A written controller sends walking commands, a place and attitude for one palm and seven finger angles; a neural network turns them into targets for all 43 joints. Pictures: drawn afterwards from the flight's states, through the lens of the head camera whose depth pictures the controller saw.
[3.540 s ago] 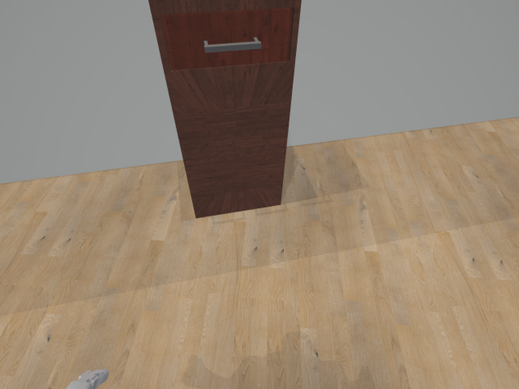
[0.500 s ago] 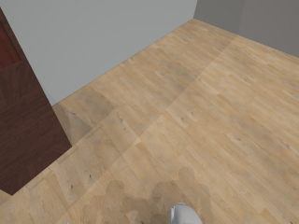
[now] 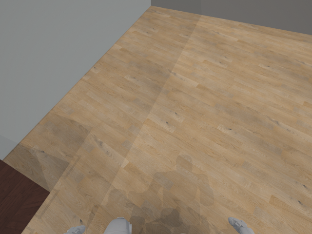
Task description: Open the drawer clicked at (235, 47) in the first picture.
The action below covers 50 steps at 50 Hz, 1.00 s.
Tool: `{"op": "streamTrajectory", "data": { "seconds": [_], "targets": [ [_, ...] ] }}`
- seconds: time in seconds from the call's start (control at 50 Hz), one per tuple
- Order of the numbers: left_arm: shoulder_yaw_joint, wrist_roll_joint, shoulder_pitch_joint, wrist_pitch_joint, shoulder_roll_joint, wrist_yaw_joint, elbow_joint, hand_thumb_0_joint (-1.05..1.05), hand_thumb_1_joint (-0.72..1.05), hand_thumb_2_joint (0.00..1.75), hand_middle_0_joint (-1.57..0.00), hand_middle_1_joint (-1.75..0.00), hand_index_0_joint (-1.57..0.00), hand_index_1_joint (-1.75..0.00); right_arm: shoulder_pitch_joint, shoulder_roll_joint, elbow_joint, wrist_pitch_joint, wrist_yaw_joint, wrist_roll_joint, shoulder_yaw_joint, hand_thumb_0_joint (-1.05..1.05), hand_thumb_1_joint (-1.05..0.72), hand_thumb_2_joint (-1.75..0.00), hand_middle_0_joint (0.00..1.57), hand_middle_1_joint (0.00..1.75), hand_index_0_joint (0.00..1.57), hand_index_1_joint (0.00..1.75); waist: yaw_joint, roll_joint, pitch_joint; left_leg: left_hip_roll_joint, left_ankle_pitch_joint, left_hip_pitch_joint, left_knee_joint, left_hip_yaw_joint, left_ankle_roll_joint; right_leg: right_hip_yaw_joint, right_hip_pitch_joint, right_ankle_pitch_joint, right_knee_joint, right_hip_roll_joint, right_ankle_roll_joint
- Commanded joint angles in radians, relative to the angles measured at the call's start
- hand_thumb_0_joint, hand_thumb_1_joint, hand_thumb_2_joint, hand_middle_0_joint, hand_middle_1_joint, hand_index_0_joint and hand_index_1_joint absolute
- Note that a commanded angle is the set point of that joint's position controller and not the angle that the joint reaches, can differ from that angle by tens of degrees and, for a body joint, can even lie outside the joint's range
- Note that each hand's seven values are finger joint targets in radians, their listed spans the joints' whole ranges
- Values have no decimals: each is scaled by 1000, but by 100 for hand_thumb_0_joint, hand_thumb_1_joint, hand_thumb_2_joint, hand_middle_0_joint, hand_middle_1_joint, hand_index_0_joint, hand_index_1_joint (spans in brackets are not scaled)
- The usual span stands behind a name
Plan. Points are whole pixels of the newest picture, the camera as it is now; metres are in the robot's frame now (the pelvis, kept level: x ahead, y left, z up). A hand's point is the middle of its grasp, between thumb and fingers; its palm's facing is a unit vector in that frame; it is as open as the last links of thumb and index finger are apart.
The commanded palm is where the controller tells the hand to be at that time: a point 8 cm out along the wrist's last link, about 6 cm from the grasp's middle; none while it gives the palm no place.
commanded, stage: walk to a spot facing it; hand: left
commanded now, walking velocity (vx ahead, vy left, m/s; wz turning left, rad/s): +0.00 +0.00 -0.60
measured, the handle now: out of the picture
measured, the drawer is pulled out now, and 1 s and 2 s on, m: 0.00 0.00 0.00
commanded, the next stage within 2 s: turn to face it in 1.64 s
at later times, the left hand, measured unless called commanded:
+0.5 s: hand (80, 230) +0.15 +0.23 -0.16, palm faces -0.29 -0.94 -0.18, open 7.4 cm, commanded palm none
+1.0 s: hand (116, 208) +0.20 +0.13 -0.14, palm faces -0.52 -0.82 -0.23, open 7.4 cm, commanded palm none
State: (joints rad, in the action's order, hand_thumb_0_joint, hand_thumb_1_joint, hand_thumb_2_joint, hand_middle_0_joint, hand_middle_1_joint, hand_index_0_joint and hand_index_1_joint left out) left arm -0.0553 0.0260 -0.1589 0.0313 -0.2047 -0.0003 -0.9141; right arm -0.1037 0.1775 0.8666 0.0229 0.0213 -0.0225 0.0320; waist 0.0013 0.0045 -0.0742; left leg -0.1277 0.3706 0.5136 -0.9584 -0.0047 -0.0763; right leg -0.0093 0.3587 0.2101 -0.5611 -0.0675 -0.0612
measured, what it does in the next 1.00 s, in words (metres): steps on the spot, turning right: left foot, then right foot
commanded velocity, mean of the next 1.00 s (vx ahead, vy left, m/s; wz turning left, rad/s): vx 0.06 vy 0.00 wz -0.60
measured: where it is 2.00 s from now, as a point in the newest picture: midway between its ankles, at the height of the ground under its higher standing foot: outside the picture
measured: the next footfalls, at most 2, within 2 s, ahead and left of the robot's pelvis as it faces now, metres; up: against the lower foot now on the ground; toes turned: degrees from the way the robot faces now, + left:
left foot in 0.12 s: +0.07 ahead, +0.16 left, +0.00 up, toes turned +0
right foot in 0.62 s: +0.01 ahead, -0.07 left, +0.00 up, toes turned -31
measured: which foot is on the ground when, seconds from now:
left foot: up 0.00-0.10, down 0.12-0.62, up 0.64-1.00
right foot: down 0.00-0.12, up 0.14-0.60, down 0.62-1.00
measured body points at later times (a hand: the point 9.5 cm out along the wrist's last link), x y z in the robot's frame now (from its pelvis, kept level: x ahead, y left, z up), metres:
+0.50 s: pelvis +0.02 +0.06 +0.01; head +0.07 +0.07 +0.46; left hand +0.16 +0.28 -0.15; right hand -0.02 -0.19 -0.12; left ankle +0.03 +0.16 -0.73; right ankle -0.05 -0.08 -0.67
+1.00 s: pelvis +0.03 +0.02 +0.01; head +0.05 -0.01 +0.46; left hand +0.23 +0.18 -0.12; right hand -0.03 -0.25 -0.13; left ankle +0.13 +0.14 -0.67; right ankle -0.03 -0.05 -0.73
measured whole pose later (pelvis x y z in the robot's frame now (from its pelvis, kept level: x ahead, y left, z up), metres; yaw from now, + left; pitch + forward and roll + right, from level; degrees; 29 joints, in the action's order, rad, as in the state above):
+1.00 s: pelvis +0.03 +0.02 +0.01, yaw -35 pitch +0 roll +0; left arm -0.05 0.02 -0.21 0.01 -0.19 0.01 -0.91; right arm -0.16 0.23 0.91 0.05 0.00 -0.03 0.06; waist 0.01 0.03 -0.05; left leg -0.10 0.37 0.47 -0.95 -0.03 -0.10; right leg -0.05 0.21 0.26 -0.47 -0.06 -0.06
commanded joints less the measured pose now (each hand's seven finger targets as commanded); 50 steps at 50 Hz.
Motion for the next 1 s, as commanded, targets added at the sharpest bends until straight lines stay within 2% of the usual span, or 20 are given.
{"op": "streamTrajectory", "data": {
  "seconds": [0.0, 0.04, 0.06, 0.08, 0.1, 0.12, 0.14, 0.16, 0.24, 0.46, 0.54, 0.56, 0.58, 0.6, 0.62, 0.64, 0.66, 0.74, 0.88, 0.98],
  "targets": [
    [-63, 3, -26, -15, -194, -5, 96, 0, 90, 90, -20, -30, -20, -30, -95, 88, -44, -15, 5, 11, 31, 0, -90, -90, 20, 30, 20, 30, 12, -202, 130, 78, 27, -149, 182, -54, 1, -291, -35, -257, 156, 225, -111],
    [-66, -1, -24, -8, -195, -6, 101, 0, 90, 90, -20, -30, -20, -30, -110, 95, -46, -21, 10, 15, 35, 0, -90, -90, 20, 30, 20, 30, -1, -191, 153, 95, -19, -229, 327, -56, 6, -317, -40, -285, 106, 215, -82],
    [-65, -7, -1, -4, -189, -7, 112, 0, 90, 90, -20, -30, -20, -30, -161, 111, -35, -28, 13, 16, 37, 0, -90, -90, 20, 30, 20, 30, -34, -166, 178, 86, -103, -338, 468, -60, 11, -299, -2, -267, 55, 191, -46],
    [-56, -16, -5, -1, -141, -6, 131, 0, 90, 90, -20, -30, -20, -30, -204, 172, -26, -41, 17, 12, 47, 0, -90, -90, 20, 30, 20, 30, -51, -6, 211, -50, -140, -480, 618, 77, 51, -231, 105, -127, -77, 106, 8],
    [-46, -21, -38, -2, -86, 6, 153, 0, 90, 90, -20, -30, -20, -30, -177, 273, -47, -41, 13, 0, 68, 0, -90, -90, 20, 30, 20, 30, -29, 303, 182, -332, -334, -545, 681, 336, 141, -64, 318, 339, -334, -20, 83],
    [-54, -2, -35, -1, -125, 6, 139, 0, 90, 90, -20, -30, -20, -30, -155, 276, -61, -32, 12, -2, 64, 0, -90, -90, 20, 30, 20, 30, -34, 219, 147, -405, -420, -447, 663, 350, 212, -66, 304, 386, -537, 34, 95],
    [-64, 2, -75, 10, -133, 3, 110, 0, 90, 90, -20, -30, -20, -30, -83, 217, -62, -33, 15, -4, 52, 0, -90, -90, 20, 30, 20, 30, 7, 227, 127, -351, -408, -374, 669, 252, 197, -91, 288, 319, -614, 58, 111],
    [-75, 5, -77, 11, -153, 12, 95, 0, 90, 90, -20, -30, -20, -30, -34, 184, -83, -37, 17, -3, 43, 0, -90, -90, 20, 30, 20, 30, 20, 182, 88, -285, -407, -331, 668, 168, 183, -68, 270, 265, -677, 61, 115],
    [-66, -1, -96, 18, -110, 29, 81, 0, 90, 90, -20, -30, -20, -30, -68, 160, -68, -43, 17, 2, 36, 0, -90, -90, 20, 30, 20, 30, 19, 151, 92, -177, -541, -392, 618, -54, 150, -10, 269, 149, -744, 85, 136],
    [-44, -5, 35, 21, -63, 34, 101, 0, 90, 90, -20, -30, -20, -30, -210, 203, 19, -31, 6, -5, 75, 0, -90, -90, 20, 30, 20, 30, -59, 223, 89, -260, -570, -491, 574, -151, 193, 106, 144, 240, -305, 123, 127],
    [-43, -4, 7, 2, -68, 27, 94, 0, 90, 90, -20, -30, -20, -30, -208, 218, 32, -29, -4, -5, 87, 0, -90, -90, 20, 30, 20, 30, -38, 213, 122, -266, -619, -466, 462, -208, 147, 137, -1, 155, -73, 89, 85],
    [-49, -3, -43, -7, -86, 23, 80, 0, 90, 90, -20, -30, -20, -30, -198, 215, 30, -28, -5, -1, 86, 0, -90, -90, 20, 30, 20, 30, -1, 175, 147, -251, -599, -420, 365, -243, 107, 136, -112, 35, 54, 88, 70],
    [-61, 3, -124, -22, -158, 13, 57, 0, 90, 90, -20, -30, -20, -30, -212, 192, 19, -26, -12, 10, 79, 0, -90, -90, 20, 30, 20, 30, 42, 17, 208, -214, -479, -257, 178, -269, 49, 18, -340, -159, 158, 176, 26],
    [-85, 7, -204, -31, -280, -4, 36, 0, 90, 90, -20, -30, -20, -30, -160, 106, -36, -23, -17, 11, 51, 0, -90, -90, 20, 30, 20, 30, 85, -304, 212, -51, 194, 64, -63, -270, -10, -358, -491, -586, 178, 439, -78],
    [-91, -14, -231, -22, -306, -16, 22, 0, 90, 90, -20, -30, -20, -30, -112, 119, -59, -8, -1, 11, 47, 0, -90, -90, 20, 30, 20, 30, 94, -277, 233, -16, 309, 108, -199, -110, -9, -366, -452, -805, 144, 498, -163],
    [-86, -16, -199, -17, -260, -27, 25, 0, 90, 90, -20, -30, -20, -30, -93, 124, -57, 2, 7, 12, 48, 0, -90, -90, 20, 30, 20, 30, 79, -198, 183, -39, 237, 116, -236, -45, -2, -291, -399, -747, 141, 456, -167],
    [-84, -14, -135, -18, -241, -29, 42, 0, 90, 90, -20, -30, -20, -30, -91, 114, -44, 1, 7, 9, 43, 0, -90, -90, 20, 30, 20, 30, 57, -241, 156, -42, 182, 142, -244, -32, -4, -282, -384, -657, 150, 405, -149],
    [-56, -15, -7, -25, -177, -23, 82, 0, 90, 90, -20, -30, -20, -30, -128, 129, 2, 12, 1, 2, 52, 0, -90, -90, 20, 30, 20, 30, -7, -125, 100, -17, 13, 45, -179, -25, -27, -165, -242, -550, 177, 296, -101],
    [-59, -10, -68, -35, -197, -4, 68, 0, 90, 90, -20, -30, -20, -30, -55, 146, -31, 6, -14, -8, 54, 0, -90, -90, 20, 30, 20, 30, 22, -154, 67, 7, -33, 70, -65, -28, -38, -292, -219, -36, 284, 265, -113],
    [-66, -5, -123, -47, -213, 1, 51, 0, 90, 90, -20, -30, -20, -30, 36, 138, -75, -20, -24, -2, 49, 0, -90, -90, 20, 30, 20, 30, 57, -153, 56, 40, 26, 49, 98, -25, -19, -391, -245, 71, 296, 282, -144]
  ]
}}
